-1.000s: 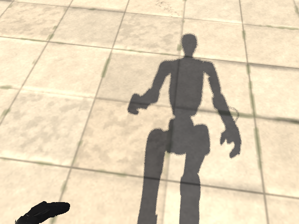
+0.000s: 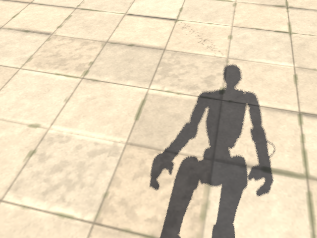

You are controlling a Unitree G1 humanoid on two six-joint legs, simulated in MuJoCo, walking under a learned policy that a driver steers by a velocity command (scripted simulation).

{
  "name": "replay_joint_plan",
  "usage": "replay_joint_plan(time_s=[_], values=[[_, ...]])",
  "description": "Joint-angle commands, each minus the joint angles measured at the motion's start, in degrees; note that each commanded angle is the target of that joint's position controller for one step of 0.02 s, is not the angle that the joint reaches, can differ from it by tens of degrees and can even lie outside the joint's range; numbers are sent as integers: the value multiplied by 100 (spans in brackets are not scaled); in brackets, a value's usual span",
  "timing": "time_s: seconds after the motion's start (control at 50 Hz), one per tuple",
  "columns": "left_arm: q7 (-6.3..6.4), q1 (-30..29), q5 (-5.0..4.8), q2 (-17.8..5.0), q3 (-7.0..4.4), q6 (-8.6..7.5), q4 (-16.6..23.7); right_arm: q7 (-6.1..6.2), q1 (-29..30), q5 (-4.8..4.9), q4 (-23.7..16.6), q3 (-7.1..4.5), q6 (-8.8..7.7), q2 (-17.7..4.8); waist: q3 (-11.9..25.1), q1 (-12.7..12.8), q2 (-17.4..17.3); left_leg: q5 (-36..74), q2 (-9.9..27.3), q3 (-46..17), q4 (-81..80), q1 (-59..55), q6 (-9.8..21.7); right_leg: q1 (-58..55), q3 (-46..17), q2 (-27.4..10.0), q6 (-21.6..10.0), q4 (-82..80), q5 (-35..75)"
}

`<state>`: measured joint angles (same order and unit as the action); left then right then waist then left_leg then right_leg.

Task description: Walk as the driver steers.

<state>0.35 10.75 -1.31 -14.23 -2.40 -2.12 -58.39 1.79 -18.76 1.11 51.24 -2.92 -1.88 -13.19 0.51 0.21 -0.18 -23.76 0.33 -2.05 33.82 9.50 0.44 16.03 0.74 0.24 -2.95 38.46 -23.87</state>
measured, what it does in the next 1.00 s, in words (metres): walks ahead: left foot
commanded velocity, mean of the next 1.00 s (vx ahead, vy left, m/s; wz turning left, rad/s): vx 0.44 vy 0.00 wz -0.07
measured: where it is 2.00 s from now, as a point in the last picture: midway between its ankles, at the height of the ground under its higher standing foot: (193, 143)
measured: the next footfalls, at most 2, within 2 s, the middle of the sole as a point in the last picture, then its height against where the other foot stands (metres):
left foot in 0.50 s outside the picture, level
right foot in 1.06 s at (191, 207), level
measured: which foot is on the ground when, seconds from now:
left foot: down 0.00-0.06, up 0.08-0.48, down 0.50-1.00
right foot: down 0.00-0.52, up 0.54-1.00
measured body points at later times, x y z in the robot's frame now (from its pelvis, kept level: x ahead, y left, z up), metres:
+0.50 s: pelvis +0.21 +0.03 -0.01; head +0.24 +0.03 +0.44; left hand +0.11 +0.29 -0.15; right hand +0.46 -0.19 -0.08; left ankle +0.34 +0.13 -0.73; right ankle +0.00 -0.11 -0.72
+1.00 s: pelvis +0.48 +0.03 +0.00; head +0.50 +0.02 +0.45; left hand +0.69 +0.25 -0.10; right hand +0.45 -0.25 -0.14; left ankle +0.34 +0.14 -0.73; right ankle +0.65 -0.11 -0.70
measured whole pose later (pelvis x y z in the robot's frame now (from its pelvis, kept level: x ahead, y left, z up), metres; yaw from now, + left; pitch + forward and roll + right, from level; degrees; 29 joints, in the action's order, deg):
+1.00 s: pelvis +0.48 +0.03 +0.00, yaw -6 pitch +2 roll +2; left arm -2.6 4.4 -1.1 -13.9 -2.4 -3.8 -48.1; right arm 0.6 -19.6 0.1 55.9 -3.1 -4.5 -15.1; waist -0.1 -3.5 1.8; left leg -19.1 -2.7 8.3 10.7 -6.4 1.0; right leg 35.7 0.4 -3.9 -3.2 33.6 1.5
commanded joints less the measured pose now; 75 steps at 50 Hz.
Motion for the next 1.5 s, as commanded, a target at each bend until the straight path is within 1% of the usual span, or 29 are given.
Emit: replay_joint_plan(time_s=[0.02, 0.04, 0.08, 0.1, 0.16, 0.2, 0.3, 0.4, 0.44, 0.48, 0.5, 0.52, 0.54, 0.56, 0.6, 0.7, 0.84, 0.96, 1.04, 1.06, 1.08, 1.1, 1.12, 1.14, 1.16, 1.2, 1.26, 1.36, 1.5], values=[[-108, -159, -62, -393, -95, -352, 267, -11, 254, 35, -274, -221, -176, -977, -885, 228, -959, -906, 1343, -1955, -1735, 660, 1035, 304, 65, -32, -290, -506, 69], [-128, 447, -61, -492, -152, -371, 3, -30, 593, 32, -382, -192, -174, -881, -693, 506, -751, -328, 990, -1401, -1294, 1129, 783, -664, -88, -56, -342, -975, 374], [-171, 1706, -29, -1530, -450, -399, -354, -2, 1021, 32, -794, -95, -326, -467, -320, 824, 1654, 147, -344, 307, 1843, 2875, -39, -2415, -3365, -1699, -1264, -2445, 197], [-183, 1651, 90, -1136, -309, -431, -298, -7, 1010, 92, -786, -151, -412, -688, -289, 751, 1331, -874, -256, -221, 2999, 3670, -14, -2718, -4089, -2164, -1518, -2619, 729], [-189, 1106, 73, -651, -133, -465, -83, -122, 867, 116, -636, -165, -479, -628, -486, 347, 393, 277, 422, -251, 3405, 4146, 293, -2574, -2581, -1806, -1087, -2528, 1635], [-151, 1167, 92, -453, -39, -375, -103, -196, 1000, 34, -668, -189, -438, -558, -430, 292, 486, 815, 589, -37, 2839, 3707, 223, -2245, -1778, -1457, -851, -2726, 2270], [43, 1250, 122, -831, -70, -262, -14, -285, 1967, 18, -985, -14, -356, -170, -655, 428, 471, 1946, 356, 414, 734, 2825, -80, -1296, -823, -1112, -769, -3173, 2483], [52, 1522, -6, -905, -140, -275, -119, -365, 2436, 76, -1172, -35, -338, -463, -864, 369, 592, 2420, 260, 317, -177, 2313, 138, -1483, -672, -1443, -678, -3241, 2524], [47, 1432, 6, -990, -188, -240, -91, -385, 2212, 55, -1141, -113, -359, -661, -627, 116, 611, 2197, 131, 371, -304, 1852, 329, -1815, -546, -1530, -551, -2760, 3715], [44, 1316, 63, -979, -191, -160, -29, -336, 922, 48, -755, -323, -337, -999, 239, -580, 637, 1945, -196, 608, -270, 115, 602, -1649, -222, -1237, -326, -1153, 5411], [47, 1287, 138, -846, -127, -133, 81, -281, -138, 33, -489, -431, -310, -1256, 913, -1012, 367, 1679, 376, -47, -148, -1525, 858, -586, -89, -976, -146, 385, 4499], [-1, 2019, 139, 16, 111, -223, 197, -289, -725, -86, -313, -530, -296, -1846, 1925, -677, -1299, 178, 1948, -2910, -829, -3432, 1800, 1456, 27, 79, 215, 2803, 1138], [-54, 1835, 16, -285, 48, -388, 130, -324, -665, -53, -298, -379, -303, -1366, 2046, -740, -1313, -788, 2197, -4395, -1939, -3212, 1877, 2132, -803, 181, 117, 3676, -784], [-79, 1166, -154, -786, -99, -483, 386, -332, -43, -26, -346, -273, -344, -1095, 897, -595, -1020, -852, 2015, -3588, -2054, -2303, 1518, 2686, -731, -165, -20, 3975, -427], [-7, 698, -68, -769, -139, -497, 500, -371, 821, -95, -469, -160, -404, -761, 101, -211, -327, 480, 1556, -2077, -2287, -616, 1256, 2270, -512, -693, -67, 3406, 564], [57, 698, 56, -457, -173, -191, 578, -349, 776, -143, -218, -135, -507, -747, -200, 181, -402, 1448, 1143, -882, -2845, 492, 1309, 1811, -454, -979, 125, 2364, 1324], [-86, -608, 44, -348, -128, -250, 1019, -126, 160, -138, 81, -158, -477, -993, -444, -223, -217, 2031, 1094, 114, -3014, -88, 1048, 2225, -267, -725, 225, 231, 3234], [-309, -1392, 6, -322, -49, -266, 1533, -99, -268, -94, 327, -190, -296, -1044, -642, -467, -129, 2727, 1490, 578, -2526, -1497, 904, 2663, -138, -521, -28, -509, 2607], [-408, -363, 13, -767, -276, -252, 1534, -20, 14, -90, 163, -258, -99, -1308, 175, 221, -474, 6313, 1416, 1032, -491, -1661, 592, 905, 553, 170, -442, -616, 1620], [-353, 605, -5, -1143, -477, -234, 1302, 22, 13, -112, 68, -216, -69, -1245, 718, 652, -330, 6092, 1178, 1194, 848, -930, 380, -596, 309, 242, -674, -781, 1839], [-244, 1447, 30, -1845, -687, -183, 1214, -24, -365, -226, -184, -50, -185, -800, 1567, 666, 754, 3764, 592, 1258, 3114, 1342, 10, -2980, -2098, -1186, -1526, -775, 1619], [-238, 1375, -45, -1728, -610, -186, 1276, -129, -381, -218, -240, 90, -433, -479, 2186, 457, 1289, -708, -474, 259, 4537, 2966, -170, -4071, -4838, -2076, -2249, -1932, 944], [-220, 1336, 22, -1324, -481, -193, 1279, -224, 219, 17, -393, -48, -651, -980, 1803, 679, 949, -531, -63, -439, 4806, 3632, 30, -3903, -4310, -1890, -1904, -2132, 769], [-192, 1033, 47, -1072, -423, -212, 1348, -245, 626, 130, -533, -43, -753, -1033, 1130, 606, 605, -73, 215, -347, 4532, 3760, 162, -3152, -3416, -1655, -1652, -2137, 1065], [-195, 621, 66, -922, -369, -224, 1453, -213, 756, 44, -544, -55, -774, -986, 609, 338, 65, 290, 441, -290, 3927, 3510, 162, -2165, -2776, -1416, -1495, -2250, 1620], [-169, 157, 143, -701, -288, -229, 1658, -161, 680, -122, -533, -137, -630, -1006, 264, -43, 105, 595, 667, -293, 3211, 2740, 54, -985, -2207, -1091, -1392, -2540, 2294], [-77, 253, 82, -954, -359, -245, 1700, -129, 764, -207, -667, -117, -467, -800, 74, -152, 194, 1014, 611, -127, 2342, 2591, -251, -314, -1763, -917, -1450, -2747, 2848], [44, 712, 14, -1101, -421, -182, 1633, -171, 1880, -161, -1029, -24, -495, -582, -95, 264, 411, 2939, 150, 17, 63, 2033, -385, 88, -1339, -466, -997, -2640, 2254], [102, 1037, 45, -958, -402, -81, 1498, -310, 1804, -95, -1119, -138, -639, -984, 11, 133, 714, 2346, 111, -148, -710, 1533, 3, -1063, -2125, -992, -743, -1669, 2241]])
